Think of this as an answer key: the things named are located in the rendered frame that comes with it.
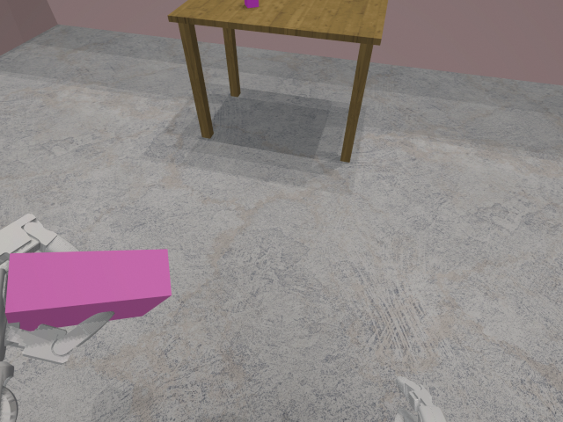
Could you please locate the robot left hand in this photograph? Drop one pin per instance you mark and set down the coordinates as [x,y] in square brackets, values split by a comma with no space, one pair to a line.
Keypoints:
[48,343]

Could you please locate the table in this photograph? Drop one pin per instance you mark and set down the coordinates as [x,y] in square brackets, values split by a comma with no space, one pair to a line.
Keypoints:
[358,21]

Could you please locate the robot right hand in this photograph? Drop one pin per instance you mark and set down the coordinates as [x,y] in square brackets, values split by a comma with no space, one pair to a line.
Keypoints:
[420,400]

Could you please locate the sponge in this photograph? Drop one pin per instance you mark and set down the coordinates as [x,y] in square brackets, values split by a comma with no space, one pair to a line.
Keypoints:
[65,288]

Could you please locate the robot left forearm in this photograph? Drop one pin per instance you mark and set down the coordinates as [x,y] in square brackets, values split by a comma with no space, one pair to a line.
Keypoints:
[8,402]

